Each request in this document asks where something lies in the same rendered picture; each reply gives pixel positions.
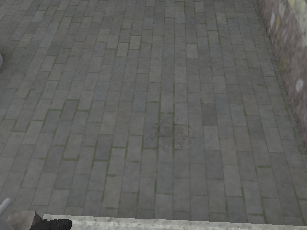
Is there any left robot hand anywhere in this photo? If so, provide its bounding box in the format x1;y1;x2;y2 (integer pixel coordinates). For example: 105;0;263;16
29;219;73;230

